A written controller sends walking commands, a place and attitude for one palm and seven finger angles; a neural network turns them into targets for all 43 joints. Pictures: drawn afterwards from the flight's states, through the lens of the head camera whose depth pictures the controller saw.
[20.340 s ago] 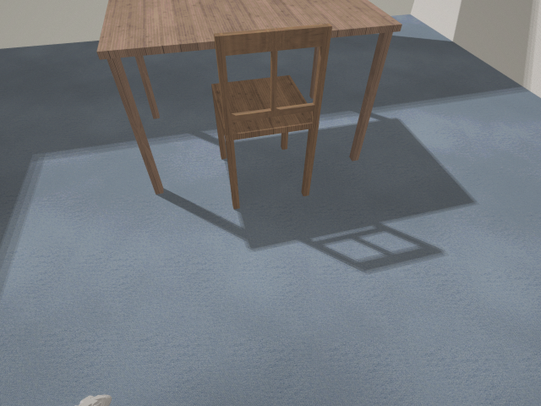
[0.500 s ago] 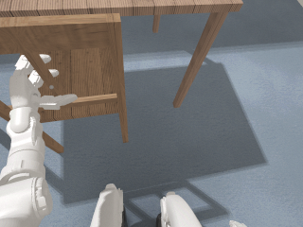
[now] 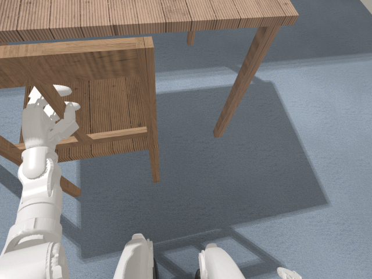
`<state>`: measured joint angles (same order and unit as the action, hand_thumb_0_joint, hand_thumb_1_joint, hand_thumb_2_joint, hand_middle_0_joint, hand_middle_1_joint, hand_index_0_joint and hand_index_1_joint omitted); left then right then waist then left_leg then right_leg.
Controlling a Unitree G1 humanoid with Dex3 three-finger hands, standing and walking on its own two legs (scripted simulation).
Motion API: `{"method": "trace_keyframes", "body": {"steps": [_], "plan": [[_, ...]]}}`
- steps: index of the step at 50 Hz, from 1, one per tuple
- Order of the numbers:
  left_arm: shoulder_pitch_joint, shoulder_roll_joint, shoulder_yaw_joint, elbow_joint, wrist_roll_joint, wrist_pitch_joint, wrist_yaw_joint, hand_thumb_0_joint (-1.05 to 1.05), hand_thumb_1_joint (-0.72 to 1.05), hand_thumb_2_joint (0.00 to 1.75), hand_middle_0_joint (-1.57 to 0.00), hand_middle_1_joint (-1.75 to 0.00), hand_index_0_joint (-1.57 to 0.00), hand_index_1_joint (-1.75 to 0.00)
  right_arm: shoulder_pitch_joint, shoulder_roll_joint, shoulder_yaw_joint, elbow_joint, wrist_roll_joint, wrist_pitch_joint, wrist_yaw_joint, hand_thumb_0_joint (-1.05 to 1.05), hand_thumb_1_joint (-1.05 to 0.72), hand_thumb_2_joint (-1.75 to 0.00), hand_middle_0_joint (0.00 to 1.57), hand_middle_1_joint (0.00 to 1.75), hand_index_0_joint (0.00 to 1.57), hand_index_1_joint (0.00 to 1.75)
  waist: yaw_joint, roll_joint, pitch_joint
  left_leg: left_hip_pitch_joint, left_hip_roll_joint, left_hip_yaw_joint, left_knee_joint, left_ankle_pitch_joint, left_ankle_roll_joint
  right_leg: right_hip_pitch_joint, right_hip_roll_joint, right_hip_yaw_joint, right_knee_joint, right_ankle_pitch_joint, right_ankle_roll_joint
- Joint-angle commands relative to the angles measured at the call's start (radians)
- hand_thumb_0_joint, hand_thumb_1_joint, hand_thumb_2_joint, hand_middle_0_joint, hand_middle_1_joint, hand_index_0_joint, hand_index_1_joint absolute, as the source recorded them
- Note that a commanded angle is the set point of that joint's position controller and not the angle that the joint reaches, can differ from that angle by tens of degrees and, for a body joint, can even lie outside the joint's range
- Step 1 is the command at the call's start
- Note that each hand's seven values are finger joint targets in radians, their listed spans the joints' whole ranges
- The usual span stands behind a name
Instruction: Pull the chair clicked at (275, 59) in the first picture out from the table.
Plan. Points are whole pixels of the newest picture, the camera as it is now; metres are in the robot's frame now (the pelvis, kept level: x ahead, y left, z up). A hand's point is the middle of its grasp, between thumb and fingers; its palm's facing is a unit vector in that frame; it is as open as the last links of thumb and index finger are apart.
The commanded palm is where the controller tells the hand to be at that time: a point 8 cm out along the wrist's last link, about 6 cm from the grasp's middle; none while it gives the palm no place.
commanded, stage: hook a spindle and tug to test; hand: left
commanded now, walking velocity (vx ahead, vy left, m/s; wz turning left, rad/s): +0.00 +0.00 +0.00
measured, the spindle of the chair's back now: (65, 114) +0.46 +0.26 -0.01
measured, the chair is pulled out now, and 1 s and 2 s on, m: -0.01 0.05 0.17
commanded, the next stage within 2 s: step backward, pulling the chair out in 0.44 s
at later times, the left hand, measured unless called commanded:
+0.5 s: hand (73, 134) +0.40 +0.22 +0.02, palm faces +0.20 -0.98 -0.01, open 5.6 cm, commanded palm +0.36 +0.26 +0.02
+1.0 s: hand (83, 141) +0.38 +0.20 +0.04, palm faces +0.19 -0.97 -0.16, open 5.2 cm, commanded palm +0.34 +0.24 +0.04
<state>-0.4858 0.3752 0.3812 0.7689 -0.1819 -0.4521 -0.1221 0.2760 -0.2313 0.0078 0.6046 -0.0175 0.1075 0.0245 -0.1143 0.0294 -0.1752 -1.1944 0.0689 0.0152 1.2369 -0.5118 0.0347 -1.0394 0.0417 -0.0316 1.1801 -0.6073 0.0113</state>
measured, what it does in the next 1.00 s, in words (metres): rises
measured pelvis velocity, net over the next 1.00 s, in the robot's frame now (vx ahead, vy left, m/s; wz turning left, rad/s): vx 0.00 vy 0.00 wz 0.05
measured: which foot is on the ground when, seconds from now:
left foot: down 0.00-1.00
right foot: down 0.00-1.00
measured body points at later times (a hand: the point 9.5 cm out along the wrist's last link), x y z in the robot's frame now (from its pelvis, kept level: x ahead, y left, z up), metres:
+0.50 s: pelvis +0.01 +0.00 +0.00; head +0.14 +0.02 +0.43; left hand +0.38 +0.28 +0.02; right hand +0.11 -0.26 -0.11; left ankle +0.03 +0.10 -0.63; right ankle -0.03 -0.14 -0.63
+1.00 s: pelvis +0.00 +0.00 +0.09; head +0.09 +0.02 +0.53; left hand +0.36 +0.25 +0.05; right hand +0.08 -0.27 -0.03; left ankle +0.03 +0.10 -0.63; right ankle -0.03 -0.14 -0.63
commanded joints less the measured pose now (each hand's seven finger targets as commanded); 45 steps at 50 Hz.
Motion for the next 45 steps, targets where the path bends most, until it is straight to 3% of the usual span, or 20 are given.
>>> {"method": "trace_keyframes", "body": {"steps": [1,4,6,13,17,20,23,25,27,28,29,30,31,32,33,35,38,40,44,45], "plan": [[-0.102,0.144,-0.002,-0.243,-0.002,-0.092,-0.023,0.00,0.90,0.90,-0.50,-1.45,-0.50,-1.45,0.115,-0.180,-0.072,-0.074,-0.003,-0.020,-0.011,0.00,-0.90,-0.90,0.20,0.30,0.20,0.30,0.038,0.129,-0.477,0.597,-0.011,-0.081,-0.116,0.620,-0.034,0.070,0.018,-0.032,-0.097,0.493,-0.034],[-0.071,0.135,-0.003,-0.251,-0.010,-0.089,-0.019,0.00,0.90,0.90,-0.50,-1.45,-0.50,-1.45,0.111,-0.182,-0.072,-0.079,-0.001,-0.023,-0.009,0.00,-0.90,-0.90,0.20,0.30,0.20,0.30,0.032,0.098,-0.462,0.582,-0.011,-0.079,-0.116,0.619,-0.032,0.081,0.019,-0.030,-0.099,0.506,-0.032],[-0.024,0.145,0.014,-0.262,-0.017,-0.089,-0.020,0.00,0.90,0.90,-0.50,-1.45,-0.50,-1.45,0.107,-0.182,-0.074,-0.086,0.000,-0.026,-0.010,0.00,-0.90,-0.90,0.20,0.30,0.20,0.30,0.046,0.090,-0.473,0.567,-0.016,-0.070,-0.115,0.624,-0.030,0.115,0.018,-0.025,-0.098,0.533,-0.031],[0.023,0.125,0.006,-0.284,-0.028,-0.088,-0.026,0.00,0.90,0.90,-0.50,-1.45,-0.50,-1.45,0.095,-0.179,-0.075,-0.088,0.003,-0.038,-0.011,0.00,-0.90,-0.90,0.20,0.30,0.20,0.30,0.043,0.083,-0.441,0.544,-0.018,-0.063,-0.112,0.615,-0.028,0.120,0.016,-0.020,-0.097,0.546,-0.031],[0.065,0.090,-0.021,-0.319,-0.031,-0.086,-0.024,0.00,0.90,0.90,-0.50,-1.45,-0.50,-1.45,0.086,-0.175,-0.077,-0.095,0.005,-0.045,-0.008,0.00,-0.90,-0.90,0.20,0.30,0.20,0.30,0.055,0.100,-0.455,0.573,-0.016,-0.066,-0.120,0.635,-0.034,0.117,0.015,-0.026,-0.100,0.533,-0.032],[0.042,0.082,-0.037,-0.344,-0.027,-0.090,-0.018,0.00,0.90,0.90,-0.50,-1.45,-0.50,-1.45,0.080,-0.174,-0.078,-0.089,0.005,-0.052,-0.011,0.00,-0.90,-0.90,0.20,0.30,0.20,0.30,0.042,0.082,-0.455,0.570,-0.014,-0.067,-0.116,0.621,-0.032,0.112,0.013,-0.025,-0.097,0.535,-0.029],[0.021,0.106,-0.020,-0.349,-0.022,-0.100,-0.011,0.00,0.90,0.90,-0.50,-1.45,-0.50,-1.45,0.079,-0.177,-0.080,-0.082,0.002,-0.059,-0.016,0.00,-0.90,-0.90,0.20,0.30,0.20,0.30,0.046,0.090,-0.457,0.557,-0.019,-0.065,-0.107,0.612,-0.029,0.117,0.012,-0.018,-0.091,0.543,-0.032],[0.038,0.089,-0.032,-0.350,-0.019,-0.104,-0.012,0.00,0.90,0.90,-0.50,-1.45,-0.50,-1.45,0.073,-0.171,-0.080,-0.082,0.003,-0.063,-0.016,0.00,-0.90,-0.90,0.20,0.30,0.20,0.30,0.050,0.091,-0.459,0.570,-0.019,-0.064,-0.110,0.611,-0.032,0.115,0.012,-0.021,-0.094,0.535,-0.032],[-0.017,0.079,-0.047,-0.324,-0.019,-0.104,-0.010,0.00,0.90,0.90,-0.50,-1.45,-0.50,-1.45,0.070,-0.172,-0.076,-0.072,0.002,-0.066,-0.019,0.00,-0.90,-0.90,0.20,0.30,0.20,0.30,0.031,0.069,-0.433,0.533,-0.023,-0.062,-0.104,0.561,-0.028,0.108,0.011,-0.019,-0.096,0.526,-0.030],[-0.230,0.422,0.048,-0.382,0.139,0.027,0.119,0.00,0.90,0.90,-0.50,-1.45,-0.50,-1.45,0.130,-0.176,-0.057,-0.140,0.042,-0.003,-0.045,0.00,-0.90,-0.90,0.20,0.30,0.20,0.30,0.080,0.191,-0.639,0.840,-0.021,-0.034,-0.270,0.511,-0.007,0.414,-0.056,0.042,-0.250,0.567,-0.054],[-0.317,0.360,-0.012,-0.487,0.141,0.075,0.167,0.00,0.90,0.90,-0.50,-1.45,-0.50,-1.45,0.121,-0.157,-0.063,-0.146,0.053,-0.002,-0.074,0.00,-0.90,-0.90,0.20,0.30,0.20,0.30,0.067,0.225,-0.648,0.897,-0.033,-0.037,-0.311,0.549,-0.006,0.465,-0.052,0.048,-0.310,0.697,-0.042],[-0.219,0.303,-0.037,-0.385,0.155,0.131,0.200,0.00,0.90,0.90,-0.50,-1.45,-0.50,-1.45,0.115,-0.158,-0.061,-0.136,0.056,0.004,-0.093,0.00,-0.90,-0.90,0.20,0.30,0.20,0.30,0.058,0.214,-0.584,0.897,-0.029,-0.052,-0.330,0.584,-0.009,0.455,-0.055,0.047,-0.327,0.731,-0.036],[-0.134,0.209,-0.101,-0.275,0.161,0.179,0.216,0.00,0.90,0.90,-0.50,-1.45,-0.50,-1.45,0.114,-0.154,-0.055,-0.122,0.057,0.014,-0.104,0.00,-0.90,-0.90,0.20,0.30,0.20,0.30,0.049,0.178,-0.495,0.889,-0.012,-0.086,-0.370,0.593,-0.011,0.424,-0.055,0.022,-0.335,0.689,-0.031],[-0.093,0.160,-0.136,-0.178,0.162,0.219,0.227,0.00,0.90,0.90,-0.50,-1.45,-0.50,-1.45,0.106,-0.154,-0.054,-0.107,0.059,0.024,-0.110,0.00,-0.90,-0.90,0.20,0.30,0.20,0.30,0.049,0.105,-0.409,0.808,-0.006,-0.085,-0.382,0.574,0.003,0.465,-0.060,0.037,-0.376,0.700,-0.017],[-0.105,0.132,-0.164,-0.113,0.161,0.244,0.234,0.00,0.90,0.90,-0.50,-1.45,-0.50,-1.45,0.111,-0.158,-0.046,-0.095,0.063,0.031,-0.118,0.00,-0.90,-0.90,0.20,0.30,0.20,0.30,0.037,0.048,-0.354,0.781,0.001,-0.084,-0.401,0.605,0.009,0.497,-0.065,0.032,-0.399,0.746,-0.012],[-0.142,0.136,-0.174,-0.012,0.173,0.266,0.242,0.00,0.90,0.90,-0.50,-1.45,-0.50,-1.45,0.111,-0.167,-0.043,-0.078,0.064,0.039,-0.121,0.00,-0.90,-0.90,0.20,0.30,0.20,0.30,0.036,0.022,-0.316,0.777,0.020,-0.082,-0.438,0.697,0.011,0.587,-0.085,0.041,-0.439,0.844,0.003],[-0.252,0.178,-0.152,0.034,0.176,0.216,0.244,0.00,0.90,0.90,-0.50,-1.45,-0.50,-1.45,0.099,-0.174,-0.046,-0.060,0.050,0.032,-0.126,0.00,-0.90,-0.90,0.20,0.30,0.20,0.30,0.047,0.129,-0.282,0.860,0.048,-0.118,-0.500,0.832,0.012,0.594,-0.093,0.038,-0.472,0.796,0.004],[-0.251,0.119,-0.192,0.087,0.177,0.199,0.237,0.00,0.90,0.90,-0.50,-1.45,-0.50,-1.45,0.097,-0.164,-0.048,-0.048,0.046,0.028,-0.120,0.00,-0.90,-0.90,0.20,0.30,0.20,0.30,0.049,0.185,-0.260,0.939,0.071,-0.156,-0.540,0.895,0.018,0.575,-0.078,0.033,-0.488,0.673,0.000],[-0.249,0.087,-0.213,0.091,0.171,0.171,0.217,0.00,0.90,0.90,-0.50,-1.45,-0.50,-1.45,0.074,-0.157,-0.055,-0.038,0.033,0.003,-0.112,0.00,-0.90,-0.90,0.20,0.30,0.20,0.30,0.059,0.285,-0.237,1.091,0.110,-0.220,-0.608,1.020,0.030,0.512,-0.051,0.026,-0.514,0.428,-0.005],[-0.240,0.077,-0.219,0.085,0.167,0.169,0.214,0.00,0.90,0.90,-0.50,-1.45,-0.50,-1.45,0.066,-0.155,-0.055,-0.036,0.032,-0.004,-0.110,0.00,-0.90,-0.90,0.20,0.30,0.20,0.30,0.061,0.282,-0.234,1.106,0.118,-0.228,-0.621,1.012,0.033,0.512,-0.048,0.026,-0.525,0.393,-0.005]]}}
